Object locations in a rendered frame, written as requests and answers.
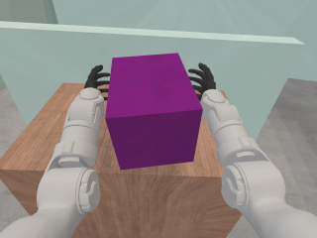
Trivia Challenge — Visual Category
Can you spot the right robot hand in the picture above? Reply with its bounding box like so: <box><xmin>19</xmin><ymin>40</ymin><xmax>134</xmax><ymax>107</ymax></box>
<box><xmin>188</xmin><ymin>62</ymin><xmax>216</xmax><ymax>101</ymax></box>

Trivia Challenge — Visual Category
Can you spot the robot right upper arm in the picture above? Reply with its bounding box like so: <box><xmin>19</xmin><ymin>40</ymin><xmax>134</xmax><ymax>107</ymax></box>
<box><xmin>221</xmin><ymin>161</ymin><xmax>317</xmax><ymax>238</ymax></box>

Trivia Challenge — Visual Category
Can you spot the pedestal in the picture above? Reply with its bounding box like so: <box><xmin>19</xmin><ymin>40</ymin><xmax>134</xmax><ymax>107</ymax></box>
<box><xmin>0</xmin><ymin>82</ymin><xmax>243</xmax><ymax>238</ymax></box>

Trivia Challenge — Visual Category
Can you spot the carton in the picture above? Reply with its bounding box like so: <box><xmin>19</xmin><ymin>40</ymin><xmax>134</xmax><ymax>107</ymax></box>
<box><xmin>105</xmin><ymin>53</ymin><xmax>203</xmax><ymax>171</ymax></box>

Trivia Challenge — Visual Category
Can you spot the left robot hand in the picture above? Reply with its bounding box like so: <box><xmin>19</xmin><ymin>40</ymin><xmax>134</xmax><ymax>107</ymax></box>
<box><xmin>84</xmin><ymin>64</ymin><xmax>110</xmax><ymax>101</ymax></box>

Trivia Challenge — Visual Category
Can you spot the left robot forearm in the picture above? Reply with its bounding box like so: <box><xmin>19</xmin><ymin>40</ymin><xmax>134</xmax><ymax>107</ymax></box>
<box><xmin>37</xmin><ymin>87</ymin><xmax>105</xmax><ymax>207</ymax></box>

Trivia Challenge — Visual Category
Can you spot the robot left upper arm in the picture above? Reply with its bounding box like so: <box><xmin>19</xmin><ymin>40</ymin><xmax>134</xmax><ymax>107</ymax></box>
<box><xmin>0</xmin><ymin>167</ymin><xmax>101</xmax><ymax>238</ymax></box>

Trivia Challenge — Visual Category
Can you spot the right robot forearm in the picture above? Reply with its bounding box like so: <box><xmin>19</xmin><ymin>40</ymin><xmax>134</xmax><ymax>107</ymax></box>
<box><xmin>200</xmin><ymin>89</ymin><xmax>286</xmax><ymax>194</ymax></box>

